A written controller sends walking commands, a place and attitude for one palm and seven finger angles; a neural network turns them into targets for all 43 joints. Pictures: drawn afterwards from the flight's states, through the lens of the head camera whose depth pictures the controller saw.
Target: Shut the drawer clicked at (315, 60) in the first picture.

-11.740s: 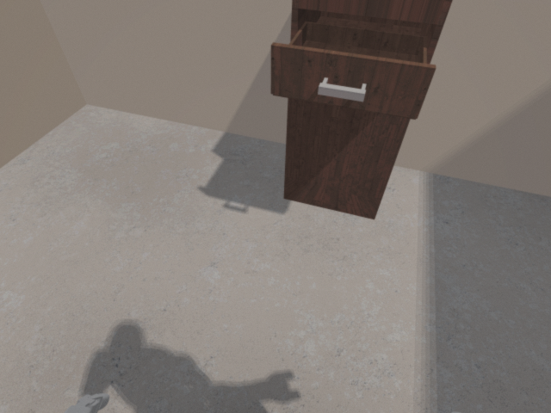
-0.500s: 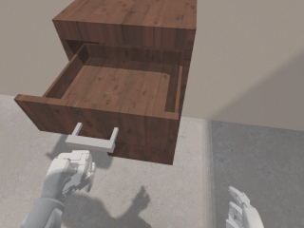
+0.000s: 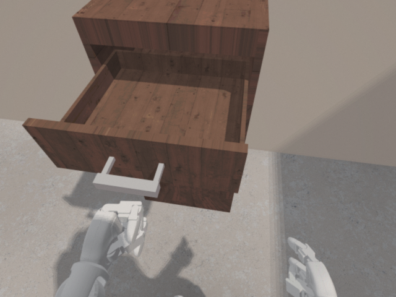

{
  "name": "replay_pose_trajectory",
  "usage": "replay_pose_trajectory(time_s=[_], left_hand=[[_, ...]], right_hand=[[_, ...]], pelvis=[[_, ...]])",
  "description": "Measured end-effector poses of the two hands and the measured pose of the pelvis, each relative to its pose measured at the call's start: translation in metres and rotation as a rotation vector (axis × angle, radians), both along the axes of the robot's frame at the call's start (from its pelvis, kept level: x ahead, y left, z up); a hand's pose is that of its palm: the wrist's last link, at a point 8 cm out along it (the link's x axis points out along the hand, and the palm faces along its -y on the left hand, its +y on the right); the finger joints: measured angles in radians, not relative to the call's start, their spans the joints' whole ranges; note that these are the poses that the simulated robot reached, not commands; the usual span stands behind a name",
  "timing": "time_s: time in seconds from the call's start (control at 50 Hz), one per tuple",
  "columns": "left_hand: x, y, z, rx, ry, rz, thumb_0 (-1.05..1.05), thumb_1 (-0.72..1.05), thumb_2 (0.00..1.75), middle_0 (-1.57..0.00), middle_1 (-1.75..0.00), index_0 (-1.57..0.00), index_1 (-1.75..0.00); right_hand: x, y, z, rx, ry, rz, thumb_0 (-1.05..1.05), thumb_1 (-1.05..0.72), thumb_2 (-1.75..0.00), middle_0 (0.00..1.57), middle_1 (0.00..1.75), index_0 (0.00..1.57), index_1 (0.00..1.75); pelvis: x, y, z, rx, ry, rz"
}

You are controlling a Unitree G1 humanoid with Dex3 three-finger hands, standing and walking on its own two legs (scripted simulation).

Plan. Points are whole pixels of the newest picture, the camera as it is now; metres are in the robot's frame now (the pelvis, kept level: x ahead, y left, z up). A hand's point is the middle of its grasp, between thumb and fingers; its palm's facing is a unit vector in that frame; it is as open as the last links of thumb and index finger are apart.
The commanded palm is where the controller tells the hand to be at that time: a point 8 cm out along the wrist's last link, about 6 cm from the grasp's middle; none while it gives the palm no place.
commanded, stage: push the drawer shut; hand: left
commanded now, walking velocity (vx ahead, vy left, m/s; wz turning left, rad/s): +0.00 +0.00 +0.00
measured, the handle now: (131, 175) +0.32 +0.15 +0.09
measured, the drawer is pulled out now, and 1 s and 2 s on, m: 0.30 0.24 0.12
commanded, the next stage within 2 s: none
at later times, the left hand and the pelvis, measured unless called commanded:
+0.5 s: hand (144, 218) +0.25 +0.11 +0.07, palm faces -0.11 -0.99 -0.09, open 3.3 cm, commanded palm +0.25 +0.17 +0.08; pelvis +0.00 -0.04 +0.00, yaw +1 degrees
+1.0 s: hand (149, 188) +0.30 +0.11 +0.07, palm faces -0.13 -0.99 -0.06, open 3.2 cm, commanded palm +0.30 +0.17 +0.08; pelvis -0.01 -0.04 +0.01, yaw +1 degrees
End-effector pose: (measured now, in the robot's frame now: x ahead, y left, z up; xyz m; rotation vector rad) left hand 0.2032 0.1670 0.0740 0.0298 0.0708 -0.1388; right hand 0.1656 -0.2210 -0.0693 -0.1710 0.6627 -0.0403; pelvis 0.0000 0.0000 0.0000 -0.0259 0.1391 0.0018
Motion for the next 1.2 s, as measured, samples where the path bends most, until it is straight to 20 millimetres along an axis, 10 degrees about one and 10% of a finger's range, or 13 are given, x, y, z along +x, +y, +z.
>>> replay_pose_trajectory(time_s=[0.52, 1.2], left_hand=[[0.028, 0.001, 0.004, 0.058, -0.038, 0.033, 0.04, 0.82, 0.91, -1.4, -1.6, -1.4, -1.6], [0.104, 0.002, 0.0, 0.014, -0.051, -0.007, 0.06, 0.74, 0.9, -1.4, -1.6, -1.42, -1.6]], right_hand=[[-0.02, -0.06, -0.007, -0.04, 0.067, -0.046, 0.02, -0.9, -0.9, 0.2, 0.3, 0.2, 0.3], [-0.053, -0.059, -0.012, -0.05, 0.182, -0.104, 0.02, -0.9, -0.9, 0.2, 0.3, 0.2, 0.3]], pelvis=[[-0.001, -0.041, 0.003, 0.014, -0.012, 0.015], [-0.008, -0.029, 0.01, 0.015, -0.013, -0.002]])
